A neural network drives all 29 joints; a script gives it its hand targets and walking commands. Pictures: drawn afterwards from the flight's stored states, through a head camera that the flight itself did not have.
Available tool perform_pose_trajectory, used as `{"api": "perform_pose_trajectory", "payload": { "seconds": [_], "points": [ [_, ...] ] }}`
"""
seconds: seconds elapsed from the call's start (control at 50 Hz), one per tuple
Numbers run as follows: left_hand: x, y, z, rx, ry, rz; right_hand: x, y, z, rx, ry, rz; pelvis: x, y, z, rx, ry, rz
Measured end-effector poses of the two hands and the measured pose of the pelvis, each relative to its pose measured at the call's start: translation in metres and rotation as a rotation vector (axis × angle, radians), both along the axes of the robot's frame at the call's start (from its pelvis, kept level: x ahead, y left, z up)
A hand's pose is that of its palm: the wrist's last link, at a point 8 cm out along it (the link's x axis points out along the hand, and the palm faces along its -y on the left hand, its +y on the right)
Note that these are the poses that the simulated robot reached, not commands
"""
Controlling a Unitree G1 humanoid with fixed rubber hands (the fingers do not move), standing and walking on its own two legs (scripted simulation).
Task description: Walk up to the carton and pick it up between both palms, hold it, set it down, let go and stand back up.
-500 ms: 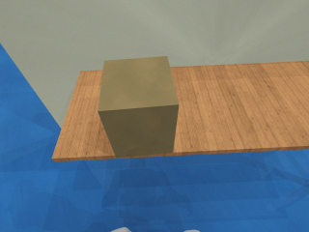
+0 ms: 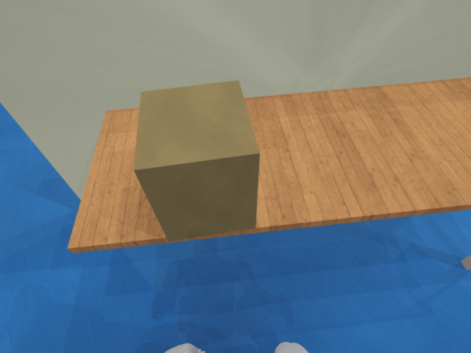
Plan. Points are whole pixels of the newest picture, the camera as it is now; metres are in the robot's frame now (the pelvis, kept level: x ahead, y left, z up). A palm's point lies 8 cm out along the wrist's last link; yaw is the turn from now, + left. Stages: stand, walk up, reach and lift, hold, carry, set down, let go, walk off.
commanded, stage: reach and lift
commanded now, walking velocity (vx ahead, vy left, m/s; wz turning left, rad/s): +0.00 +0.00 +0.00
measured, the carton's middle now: (202, 164) +0.47 +0.09 +0.02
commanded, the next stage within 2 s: none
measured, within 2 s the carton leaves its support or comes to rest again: neither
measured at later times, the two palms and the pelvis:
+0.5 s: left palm (114, 347) +0.14 +0.23 -0.09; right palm (371, 327) +0.18 -0.22 -0.09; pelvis +0.00 -0.02 -0.01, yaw +9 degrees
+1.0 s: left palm (108, 322) +0.17 +0.23 -0.05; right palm (361, 308) +0.20 -0.20 -0.05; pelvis +0.03 -0.02 +0.02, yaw +9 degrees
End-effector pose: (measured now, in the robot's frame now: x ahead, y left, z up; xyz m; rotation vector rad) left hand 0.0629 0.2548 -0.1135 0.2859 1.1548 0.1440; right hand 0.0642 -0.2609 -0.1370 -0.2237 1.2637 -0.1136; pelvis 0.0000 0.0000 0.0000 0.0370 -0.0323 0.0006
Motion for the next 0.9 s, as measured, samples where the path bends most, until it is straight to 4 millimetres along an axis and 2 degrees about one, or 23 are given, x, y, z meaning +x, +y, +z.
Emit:
{"api": "perform_pose_trajectory", "payload": {
  "seconds": [0.06, 0.16, 0.24, 0.3, 0.4, 0.54, 0.72, 0.9],
  "points": [
    [0.014, 0.006, -0.008, 0.007, 0.070, 0.050, 0.015, -0.002, -0.006, 0.008, -0.071, 0.028, -0.006, -0.001, -0.009, -0.020, 0.012, 0.068],
    [0.065, 0.007, -0.012, 0.008, 0.067, 0.031, 0.063, 0.000, -0.014, 0.006, -0.198, 0.038, -0.019, -0.005, -0.029, -0.036, 0.012, 0.126],
    [0.096, -0.008, -0.001, -0.009, -0.024, -0.030, 0.101, 0.011, -0.001, 0.040, -0.324, 0.019, -0.022, -0.007, -0.034, -0.046, -0.008, 0.129],
    [0.101, -0.022, 0.010, -0.034, -0.084, -0.043, 0.116, 0.021, 0.015, 0.064, -0.385, 0.038, -0.018, -0.008, -0.028, -0.049, -0.022, 0.131],
    [0.090, -0.035, 0.019, -0.062, -0.116, -0.017, 0.120, 0.031, 0.035, 0.063, -0.425, 0.064, -0.006, -0.013, -0.014, -0.046, -0.024, 0.143],
    [0.079, -0.021, 0.022, -0.044, -0.131, 0.051, 0.111, 0.039, 0.043, 0.059, -0.417, 0.071, 0.004, -0.021, -0.003, -0.041, -0.024, 0.158],
    [0.095, -0.014, 0.045, -0.051, -0.246, 0.065, 0.105, 0.050, 0.053, 0.081, -0.464, 0.074, 0.013, -0.024, 0.010, -0.035, -0.034, 0.163],
    [0.108, -0.021, 0.058, -0.089, -0.353, 0.071, 0.122, 0.055, 0.073, 0.095, -0.562, 0.081, 0.025, -0.024, 0.020, -0.028, -0.051, 0.155]
  ]
}}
